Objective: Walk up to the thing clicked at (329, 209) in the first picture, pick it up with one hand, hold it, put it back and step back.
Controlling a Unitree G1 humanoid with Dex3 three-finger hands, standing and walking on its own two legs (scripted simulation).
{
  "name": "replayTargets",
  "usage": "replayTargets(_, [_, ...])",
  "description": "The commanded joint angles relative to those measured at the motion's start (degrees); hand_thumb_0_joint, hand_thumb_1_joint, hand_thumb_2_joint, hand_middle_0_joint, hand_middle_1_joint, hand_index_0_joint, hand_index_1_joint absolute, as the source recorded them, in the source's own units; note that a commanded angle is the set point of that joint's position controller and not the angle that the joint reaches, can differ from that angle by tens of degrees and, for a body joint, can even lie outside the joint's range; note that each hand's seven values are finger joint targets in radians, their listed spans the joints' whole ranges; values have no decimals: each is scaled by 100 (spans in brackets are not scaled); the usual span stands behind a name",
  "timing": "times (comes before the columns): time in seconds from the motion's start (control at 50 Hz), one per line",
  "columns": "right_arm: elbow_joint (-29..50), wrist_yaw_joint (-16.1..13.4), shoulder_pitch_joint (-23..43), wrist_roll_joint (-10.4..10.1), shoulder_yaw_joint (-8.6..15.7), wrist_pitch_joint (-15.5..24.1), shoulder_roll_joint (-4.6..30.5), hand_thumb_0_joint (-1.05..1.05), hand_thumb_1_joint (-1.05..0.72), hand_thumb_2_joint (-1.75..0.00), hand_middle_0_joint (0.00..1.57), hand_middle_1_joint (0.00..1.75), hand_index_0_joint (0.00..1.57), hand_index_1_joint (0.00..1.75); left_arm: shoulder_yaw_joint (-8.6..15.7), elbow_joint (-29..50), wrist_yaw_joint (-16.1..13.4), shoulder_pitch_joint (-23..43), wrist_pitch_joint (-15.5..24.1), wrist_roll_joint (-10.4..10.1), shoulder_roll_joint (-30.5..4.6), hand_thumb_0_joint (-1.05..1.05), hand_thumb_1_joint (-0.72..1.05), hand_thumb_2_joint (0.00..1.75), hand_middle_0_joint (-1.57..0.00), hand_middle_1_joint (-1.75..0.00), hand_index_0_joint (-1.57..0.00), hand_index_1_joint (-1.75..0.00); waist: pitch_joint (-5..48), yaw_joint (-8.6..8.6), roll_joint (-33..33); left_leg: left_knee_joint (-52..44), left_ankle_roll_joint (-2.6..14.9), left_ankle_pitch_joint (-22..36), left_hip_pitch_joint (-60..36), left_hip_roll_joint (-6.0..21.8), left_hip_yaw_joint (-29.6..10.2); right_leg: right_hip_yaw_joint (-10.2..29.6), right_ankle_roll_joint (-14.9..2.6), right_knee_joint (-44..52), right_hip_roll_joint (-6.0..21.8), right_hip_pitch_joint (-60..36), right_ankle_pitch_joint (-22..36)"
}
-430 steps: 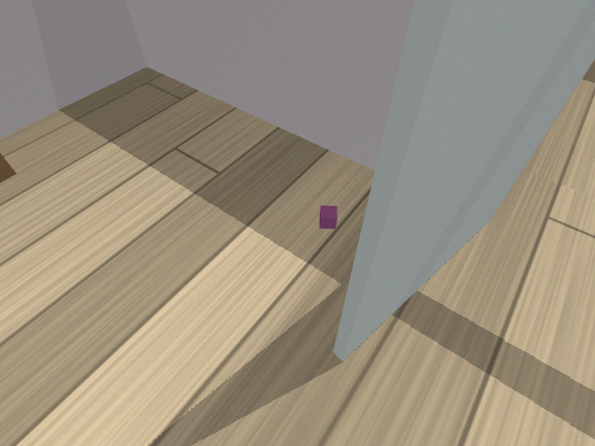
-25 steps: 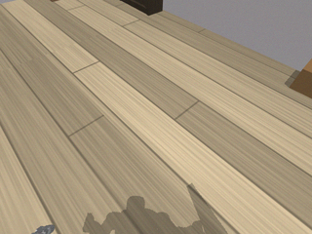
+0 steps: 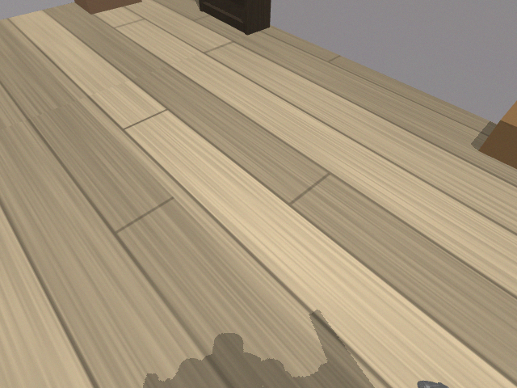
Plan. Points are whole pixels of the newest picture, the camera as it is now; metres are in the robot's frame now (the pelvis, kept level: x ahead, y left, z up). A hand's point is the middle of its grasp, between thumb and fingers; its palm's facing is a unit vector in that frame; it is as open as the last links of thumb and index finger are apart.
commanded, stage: stand
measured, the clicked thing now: out of the picture -0.24 -1.02 -0.75
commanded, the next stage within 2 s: none
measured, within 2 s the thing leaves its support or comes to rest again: neither
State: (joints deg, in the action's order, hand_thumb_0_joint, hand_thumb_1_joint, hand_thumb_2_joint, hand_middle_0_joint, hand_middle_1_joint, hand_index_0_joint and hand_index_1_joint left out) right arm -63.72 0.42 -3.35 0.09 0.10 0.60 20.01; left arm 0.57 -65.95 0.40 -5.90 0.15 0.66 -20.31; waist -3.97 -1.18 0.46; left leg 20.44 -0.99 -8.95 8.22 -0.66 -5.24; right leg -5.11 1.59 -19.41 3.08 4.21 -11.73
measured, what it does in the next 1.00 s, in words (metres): stands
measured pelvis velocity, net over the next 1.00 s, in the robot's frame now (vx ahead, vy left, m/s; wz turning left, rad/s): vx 0.01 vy -0.01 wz -0.02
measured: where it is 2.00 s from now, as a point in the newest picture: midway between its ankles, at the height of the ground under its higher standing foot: outside the picture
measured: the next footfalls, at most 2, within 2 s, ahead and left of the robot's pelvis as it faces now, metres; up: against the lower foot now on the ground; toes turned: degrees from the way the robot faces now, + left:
none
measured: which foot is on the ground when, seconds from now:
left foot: down 0.00-1.00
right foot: down 0.00-1.00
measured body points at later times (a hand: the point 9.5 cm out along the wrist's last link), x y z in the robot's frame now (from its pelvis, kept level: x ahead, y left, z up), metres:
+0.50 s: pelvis -0.01 -0.01 +0.00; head +0.00 -0.01 +0.45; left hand +0.06 +0.30 -0.13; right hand +0.05 -0.31 -0.14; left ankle +0.03 +0.13 -0.75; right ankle -0.01 -0.13 -0.75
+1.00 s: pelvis +0.01 -0.01 +0.00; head +0.01 -0.02 +0.45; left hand +0.09 +0.29 -0.13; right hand +0.09 -0.31 -0.13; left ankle +0.03 +0.13 -0.75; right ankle -0.01 -0.13 -0.75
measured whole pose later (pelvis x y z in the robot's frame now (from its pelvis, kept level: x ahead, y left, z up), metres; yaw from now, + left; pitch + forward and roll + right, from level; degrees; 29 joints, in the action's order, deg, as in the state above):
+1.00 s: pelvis +0.01 -0.01 +0.00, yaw -1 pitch -2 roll +0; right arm -64.6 0.1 -5.3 0.3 -0.8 0.6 20.4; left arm 0.5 -64.8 0.5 -5.8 0.0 0.6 -20.0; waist -3.0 -0.5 0.7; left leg 18.8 -2.2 -8.9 7.6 0.8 -4.5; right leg -4.3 0.5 -19.0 1.7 4.6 -11.8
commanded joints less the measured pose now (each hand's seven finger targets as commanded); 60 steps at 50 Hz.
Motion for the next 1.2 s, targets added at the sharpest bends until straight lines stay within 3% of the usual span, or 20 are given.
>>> replayTargets(0.0, [268, -74, 231, 20, 208, 105, 1238, 0, -90, -90, 20, 30, 20, 30, 217, 317, -66, 284, 164, -22, -1261, 0, 90, 90, -20, -30, -20, -30, 517, 69, -46, -331, 174, 967, -28, 669, -398, 579, -199, 446, 532, -59, 329])
replayTargets(0.06, [254, -63, 246, 26, 217, 88, 1226, 0, -90, -90, 20, 30, 20, 30, 216, 339, -70, 292, 170, -5, -1279, 0, 90, 90, -20, -30, -20, -30, 554, 75, -37, -332, 174, 778, -48, 661, -369, 625, -222, 506, 564, 3, 205])
replayTargets(0.1, [211, -65, 192, 40, 206, 85, 1230, 0, -90, -90, 20, 30, 20, 30, 222, 319, -66, 272, 155, -2, -1260, 0, 90, 90, -20, -30, -20, -30, 398, 88, -6, -455, 160, 356, 176, 639, -394, 610, -204, 520, 513, 25, -29])
replayTargets(0.14, [215, -65, 223, 37, 217, 103, 1242, 0, -90, -90, 20, 30, 20, 30, 227, 319, -62, 205, 153, -6, -1289, 0, 90, 90, -20, -30, -20, -30, 463, 51, -7, -434, 149, 552, 66, 650, -388, 647, -228, 506, 541, 37, 36])
replayTargets(0.24, [151, -54, 97, 51, 210, 75, 1245, 0, -90, -90, 20, 30, 20, 30, 223, 317, -45, 181, 119, 8, -1259, 0, 90, 90, -20, -30, -20, -30, 164, 83, 58, -620, 156, -423, 416, 624, -464, 644, -224, 541, 460, 245, -621])
replayTargets(0.3, [180, -48, 91, 54, 209, 82, 1228, 0, -90, -90, 20, 30, 20, 30, 232, 352, -53, 165, 146, 10, -1295, 0, 90, 90, -20, -30, -20, -30, 402, 47, -129, -480, 173, 152, 258, 627, -418, 710, -246, 522, 547, 93, -263])
replayTargets(0.38, [142, -53, 6, 61, 198, 83, 1252, 0, -90, -90, 20, 30, 20, 30, 224, 386, -51, 186, 138, -8, -1258, 0, 90, 90, -20, -30, -20, -30, 309, 68, -27, -456, 170, 42, 298, 627, -414, 715, -243, 537, 518, 184, -412])
replayTargets(0.42, [167, -59, 17, 57, 188, 86, 1228, 0, -90, -90, 20, 30, 20, 30, 230, 403, -55, 163, 153, -17, -1302, 0, 90, 90, -20, -30, -20, -30, 489, 42, -56, -386, 160, 518, 228, 637, -385, 714, -242, 499, 547, 50, -22])
replayTargets(0.46, [142, -67, -51, 50, 181, 93, 1253, 0, -90, -90, 20, 30, 20, 30, 221, 384, -51, 156, 148, -24, -1263, 0, 90, 90, -20, -30, -20, -30, 515, 67, -48, -343, 167, 609, 170, 658, -381, 708, -234, 485, 534, 2, 87])
replayTargets(0.56, [112, -78, -140, 41, 139, 77, 1232, 0, -90, -90, 20, 30, 20, 30, 229, 387, -43, 169, 107, -33, -1280, 0, 90, 90, -20, -30, -20, -30, 331, 76, -32, -470, 138, 260, 320, 632, -392, 675, -248, 451, 494, 86, -157])
replayTargets(0.64, [144, -90, -135, 36, 118, 110, 1251, 0, -90, -90, 20, 30, 20, 30, 232, 398, -47, 148, 121, -38, -1269, 0, 90, 90, -20, -30, -20, -30, 561, 57, -56, -344, 158, 1038, 128, 709, -371, 650, -234, 337, 519, -101, 465])
replayTargets(0.74, [159, -106, -76, 31, 107, 106, 1237, 0, -90, -90, 20, 30, 20, 30, 230, 409, -56, 176, 113, -39, -1269, 0, 90, 90, -20, -30, -20, -30, 574, 64, -60, -297, 125, 1121, -54, 699, -323, 660, -231, 383, 522, 12, 614])
replayTargets(0.82, [192, -112, -59, 28, 118, 94, 1253, 0, -90, -90, 20, 30, 20, 30, 221, 419, -70, 152, 134, -33, -1246, 0, 90, 90, -20, -30, -20, -30, 713, 85, -120, -161, 156, 1350, -168, 717, -261, 653, -196, 372, 539, -109, 1083])
replayTargets(0.92, [194, -120, -32, 42, 115, 87, 1294, 0, -90, -90, 20, 30, 20, 30, 238, 434, -62, 196, 108, -30, -1237, 0, 90, 90, -20, -30, -20, -30, 492, 61, 20, -332, 131, 1034, 9, 723, -273, 653, -218, 420, 495, -35, 570])
replayTargets(0.98, [219, -106, 0, 35, 126, 92, 1254, 0, -90, -90, 20, 30, 20, 30, 227, 434, -63, 183, 129, -22, -1247, 0, 90, 90, -20, -30, -20, -30, 621, 72, -52, -267, 129, 1164, -92, 724, -261, 664, -214, 425, 527, -91, 784])
replayTargets(1.1, [203, -105, -17, 43, 117, 94, 1264, 0, -90, -90, 20, 30, 20, 30, 226, 449, -54, 214, 118, -20, -1222, 0, 90, 90, -20, -30, -20, -30, 420, 76, 31, -439, 136, 737, 72, 718, -274, 654, -218, 470, 478, 13, 297])
replayTargets(1.18, [237, -106, 7, 40, 120, 103, 1264, 0, -90, -90, 20, 30, 20, 30, 237, 457, -60, 188, 134, -17, -1249, 0, 90, 90, -20, -30, -20, -30, 625, 62, -30, -338, 160, 1099, -58, 742, -260, 673, -235, 406, 523, -124, 700])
